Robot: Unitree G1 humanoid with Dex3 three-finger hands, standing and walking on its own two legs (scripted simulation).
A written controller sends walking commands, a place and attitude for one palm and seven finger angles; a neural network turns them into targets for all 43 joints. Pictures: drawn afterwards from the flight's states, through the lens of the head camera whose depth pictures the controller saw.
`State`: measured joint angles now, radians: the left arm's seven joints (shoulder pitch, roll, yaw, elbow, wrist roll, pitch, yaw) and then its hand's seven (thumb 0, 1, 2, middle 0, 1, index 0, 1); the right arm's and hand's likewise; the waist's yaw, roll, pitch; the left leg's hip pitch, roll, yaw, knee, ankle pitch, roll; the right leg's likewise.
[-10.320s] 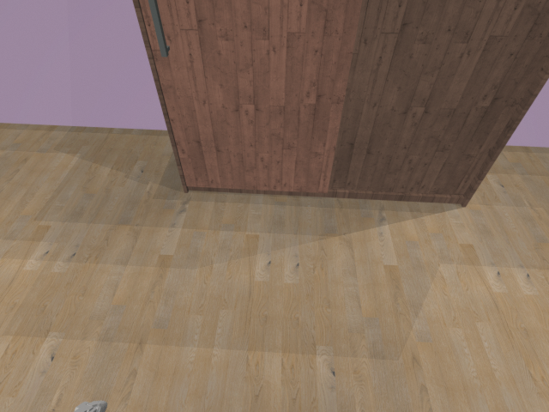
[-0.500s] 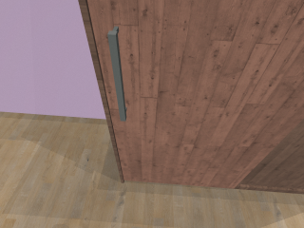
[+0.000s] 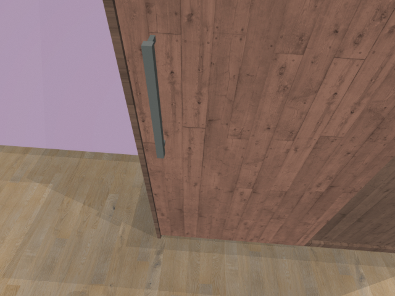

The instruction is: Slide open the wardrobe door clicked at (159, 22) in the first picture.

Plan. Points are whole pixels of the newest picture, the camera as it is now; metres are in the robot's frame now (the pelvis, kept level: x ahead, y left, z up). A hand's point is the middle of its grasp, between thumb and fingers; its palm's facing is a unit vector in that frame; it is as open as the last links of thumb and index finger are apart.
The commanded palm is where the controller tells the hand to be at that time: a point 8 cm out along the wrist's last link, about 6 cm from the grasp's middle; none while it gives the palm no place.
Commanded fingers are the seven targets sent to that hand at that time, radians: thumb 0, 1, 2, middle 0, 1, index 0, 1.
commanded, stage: look again from close up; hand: left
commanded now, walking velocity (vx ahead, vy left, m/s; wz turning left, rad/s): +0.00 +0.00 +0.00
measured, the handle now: (157, 106) +0.50 +0.13 +0.12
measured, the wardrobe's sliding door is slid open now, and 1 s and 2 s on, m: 0.00 0.00 0.00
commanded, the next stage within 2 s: raise the hand with hooked fingers in 0.60 s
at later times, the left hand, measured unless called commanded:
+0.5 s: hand out of the picture +0.06 +0.25 -0.16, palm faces -0.02 -0.94 -0.33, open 7.4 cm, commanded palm none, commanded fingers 0.00 0.90 0.90 -0.20 -0.30 -0.20 -0.30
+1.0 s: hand (83, 264) +0.18 +0.24 -0.02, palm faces +0.08 -0.99 -0.12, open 8.0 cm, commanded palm +0.12 +0.29 -0.04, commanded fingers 0.00 0.53 0.74 -0.23 -0.54 -0.23 -0.54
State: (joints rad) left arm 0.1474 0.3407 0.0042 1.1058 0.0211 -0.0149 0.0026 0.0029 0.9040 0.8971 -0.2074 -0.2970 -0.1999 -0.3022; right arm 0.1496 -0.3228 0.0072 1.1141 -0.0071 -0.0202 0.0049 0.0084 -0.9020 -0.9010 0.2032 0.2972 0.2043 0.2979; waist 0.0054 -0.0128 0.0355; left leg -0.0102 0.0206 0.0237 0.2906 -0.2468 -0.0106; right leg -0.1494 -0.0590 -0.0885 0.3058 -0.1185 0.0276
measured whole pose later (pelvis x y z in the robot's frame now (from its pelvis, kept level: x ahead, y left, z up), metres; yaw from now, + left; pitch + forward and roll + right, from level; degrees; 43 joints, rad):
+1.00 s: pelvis -0.03 -0.01 -0.06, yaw -1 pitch +9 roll +1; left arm 0.26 0.29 0.36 0.42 -0.33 -0.63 -0.45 0.00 0.74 0.83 -0.22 -0.40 -0.21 -0.41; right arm 0.21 -0.23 -0.01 0.62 0.03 -0.31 -0.01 0.01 -0.90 -0.90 0.20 0.30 0.20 0.30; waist 0.01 -0.03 -0.07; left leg -0.55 0.03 0.03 0.88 -0.48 -0.03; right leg -0.70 -0.08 -0.05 0.88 -0.33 0.00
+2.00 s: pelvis -0.01 +0.01 -0.03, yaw +0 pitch +2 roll -2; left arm 0.10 0.40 0.44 0.12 -0.35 -0.06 -0.46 -0.01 -0.41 0.34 -0.30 -1.14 -0.29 -1.14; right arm 0.26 -0.25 0.06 0.59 0.05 -0.30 -0.11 0.02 -0.90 -0.90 0.20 0.30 0.20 0.30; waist 0.04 0.04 -0.05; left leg -0.29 0.03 0.00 0.70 -0.44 0.00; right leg -0.39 -0.06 -0.09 0.63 -0.26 0.03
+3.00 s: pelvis -0.01 -0.01 -0.01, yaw +0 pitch -1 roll -1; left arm -0.10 0.43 0.46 0.23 -0.32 0.08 -0.46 -0.01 -0.50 0.30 -0.31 -1.20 -0.30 -1.20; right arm 0.26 -0.26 0.07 0.60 0.07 -0.23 -0.12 0.02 -0.90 -0.90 0.20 0.30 0.20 0.30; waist 0.05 0.05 -0.02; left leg -0.15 0.03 0.01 0.52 -0.35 -0.02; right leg -0.27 -0.05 -0.09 0.49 -0.20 0.02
